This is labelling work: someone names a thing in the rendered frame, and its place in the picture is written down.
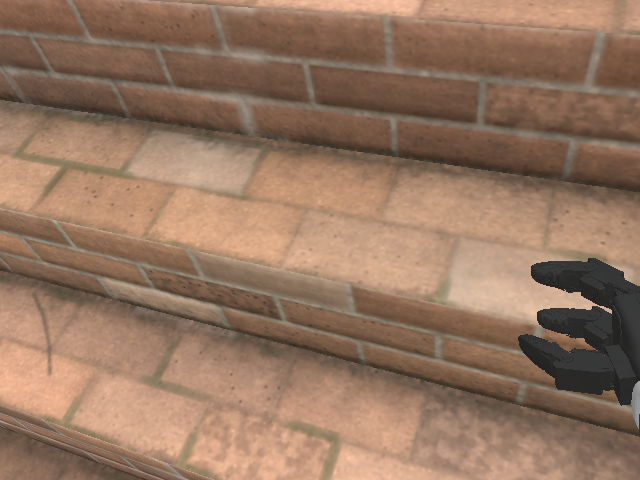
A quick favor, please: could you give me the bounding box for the right robot hand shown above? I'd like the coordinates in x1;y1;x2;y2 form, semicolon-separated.
518;258;640;406

